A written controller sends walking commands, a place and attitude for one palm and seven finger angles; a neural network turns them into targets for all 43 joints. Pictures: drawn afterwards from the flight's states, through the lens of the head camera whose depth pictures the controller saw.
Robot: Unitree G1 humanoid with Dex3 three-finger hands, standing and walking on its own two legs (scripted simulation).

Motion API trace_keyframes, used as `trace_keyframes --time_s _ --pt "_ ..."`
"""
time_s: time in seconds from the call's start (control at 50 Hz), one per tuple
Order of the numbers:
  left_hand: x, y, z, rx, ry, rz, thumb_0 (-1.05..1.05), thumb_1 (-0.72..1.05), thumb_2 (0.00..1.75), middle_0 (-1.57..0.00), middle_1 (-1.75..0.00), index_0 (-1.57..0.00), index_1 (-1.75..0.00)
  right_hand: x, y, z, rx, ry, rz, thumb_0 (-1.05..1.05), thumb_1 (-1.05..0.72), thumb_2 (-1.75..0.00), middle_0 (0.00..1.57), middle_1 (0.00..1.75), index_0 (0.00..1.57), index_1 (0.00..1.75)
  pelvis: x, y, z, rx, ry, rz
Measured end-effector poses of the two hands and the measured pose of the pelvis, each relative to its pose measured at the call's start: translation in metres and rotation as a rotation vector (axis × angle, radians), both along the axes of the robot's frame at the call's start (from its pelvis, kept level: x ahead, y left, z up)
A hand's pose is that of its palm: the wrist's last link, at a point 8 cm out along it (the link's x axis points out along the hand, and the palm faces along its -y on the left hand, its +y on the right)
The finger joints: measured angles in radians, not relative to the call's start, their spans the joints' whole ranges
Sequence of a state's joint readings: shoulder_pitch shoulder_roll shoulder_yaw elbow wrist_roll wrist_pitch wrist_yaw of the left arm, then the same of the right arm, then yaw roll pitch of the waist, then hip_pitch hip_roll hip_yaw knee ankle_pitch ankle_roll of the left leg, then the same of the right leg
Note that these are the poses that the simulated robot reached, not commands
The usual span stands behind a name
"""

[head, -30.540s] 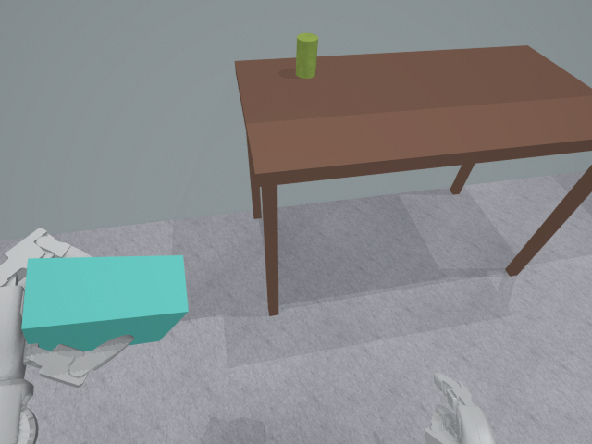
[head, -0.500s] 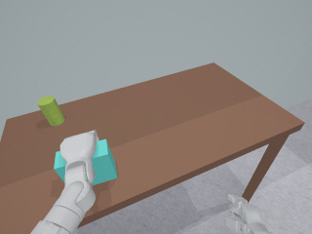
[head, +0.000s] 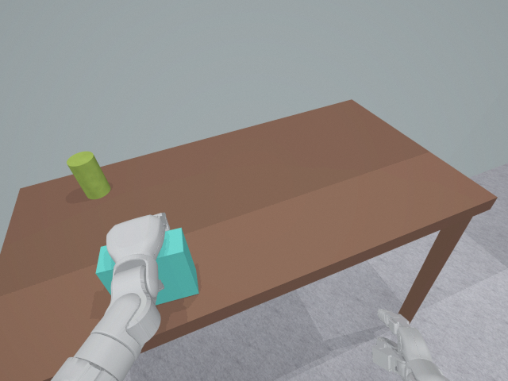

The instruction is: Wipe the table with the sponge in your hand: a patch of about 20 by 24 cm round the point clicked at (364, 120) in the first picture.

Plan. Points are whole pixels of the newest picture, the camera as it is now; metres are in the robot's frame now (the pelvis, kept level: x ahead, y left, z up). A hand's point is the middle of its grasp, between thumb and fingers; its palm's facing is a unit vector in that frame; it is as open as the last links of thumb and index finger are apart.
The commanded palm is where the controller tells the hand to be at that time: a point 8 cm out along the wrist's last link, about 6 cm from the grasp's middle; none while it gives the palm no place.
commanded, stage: slide across to the third lane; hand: left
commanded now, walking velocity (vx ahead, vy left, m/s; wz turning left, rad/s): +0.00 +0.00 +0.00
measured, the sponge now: (155, 278) +0.29 +0.23 -0.01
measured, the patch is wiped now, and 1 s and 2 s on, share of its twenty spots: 0.70 0.75 0.75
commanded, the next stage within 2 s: wipe forward along the third lane in 0.32 s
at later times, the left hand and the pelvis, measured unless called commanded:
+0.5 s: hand (183, 244) +0.33 +0.18 +0.05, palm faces -0.01 -0.06 -1.00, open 10.1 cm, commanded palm +0.31 +0.16 +0.11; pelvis -0.01 +0.00 +0.00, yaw +1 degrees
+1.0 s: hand (185, 229) +0.36 +0.18 +0.05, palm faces -0.07 -0.04 -1.00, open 10.0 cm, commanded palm +0.35 +0.19 +0.09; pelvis -0.03 -0.02 -0.01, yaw +0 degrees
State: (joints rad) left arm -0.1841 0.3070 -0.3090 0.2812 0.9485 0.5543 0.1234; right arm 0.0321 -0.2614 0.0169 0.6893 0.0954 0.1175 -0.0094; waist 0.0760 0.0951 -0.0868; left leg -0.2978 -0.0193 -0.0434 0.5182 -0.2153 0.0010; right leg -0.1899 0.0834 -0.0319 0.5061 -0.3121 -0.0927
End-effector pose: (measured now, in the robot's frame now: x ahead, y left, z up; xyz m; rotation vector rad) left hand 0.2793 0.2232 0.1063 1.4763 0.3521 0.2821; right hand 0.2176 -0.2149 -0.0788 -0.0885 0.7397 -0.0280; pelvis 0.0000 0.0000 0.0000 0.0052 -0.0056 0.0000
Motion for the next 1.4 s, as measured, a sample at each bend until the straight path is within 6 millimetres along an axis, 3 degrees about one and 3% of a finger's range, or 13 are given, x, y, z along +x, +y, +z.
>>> trace_keyframes --time_s 0.28,0.48,0.68,0.92,1.24,1.4 --pt "0.014 -0.031 0.000 0.006 -0.019 -0.058 0.00 -0.50 1.06 -0.69 -1.37 -0.74 -1.33 -0.010 0.018 -0.010 0.036 0.020 0.046 0.01 -0.90 -0.90 0.20 0.30 0.20 0.30 -0.011 0.000 -0.003 0.002 0.009 0.021" --pt "0.030 -0.050 0.000 0.015 -0.024 -0.059 -0.01 -0.51 1.06 -0.70 -1.36 -0.75 -1.32 -0.024 0.012 -0.014 0.043 0.050 0.024 0.01 -0.90 -0.90 0.20 0.30 0.20 0.30 -0.015 -0.001 -0.004 0.003 0.021 0.012" --pt "0.044 -0.051 0.000 0.015 0.011 -0.024 -0.01 -0.52 1.06 -0.72 -1.34 -0.77 -1.30 -0.042 -0.008 -0.020 0.004 0.101 -0.026 0.01 -0.90 -0.90 0.20 0.30 0.20 0.30 -0.019 -0.006 -0.005 0.005 0.034 0.008" --pt "0.057 -0.050 -0.001 0.028 0.037 -0.025 0.00 -0.54 1.07 -0.75 -1.32 -0.79 -1.28 -0.079 -0.031 -0.035 -0.027 0.181 -0.093 0.01 -0.91 -0.90 0.20 0.30 0.19 0.30 -0.024 -0.014 -0.007 0.005 0.059 0.002" --pt "0.097 -0.036 0.005 0.045 0.057 0.013 0.01 -0.54 1.07 -0.75 -1.32 -0.79 -1.29 -0.144 -0.062 -0.058 -0.052 0.331 -0.193 0.01 -0.90 -0.90 0.20 0.30 0.20 0.30 -0.026 -0.026 -0.012 0.005 0.126 -0.012" --pt "0.117 -0.027 0.006 0.039 0.075 0.017 0.01 -0.54 1.07 -0.75 -1.32 -0.79 -1.29 -0.162 -0.075 -0.060 -0.067 0.380 -0.237 0.01 -0.91 -0.90 0.20 0.30 0.20 0.30 -0.018 -0.027 -0.012 0.005 0.157 -0.028"
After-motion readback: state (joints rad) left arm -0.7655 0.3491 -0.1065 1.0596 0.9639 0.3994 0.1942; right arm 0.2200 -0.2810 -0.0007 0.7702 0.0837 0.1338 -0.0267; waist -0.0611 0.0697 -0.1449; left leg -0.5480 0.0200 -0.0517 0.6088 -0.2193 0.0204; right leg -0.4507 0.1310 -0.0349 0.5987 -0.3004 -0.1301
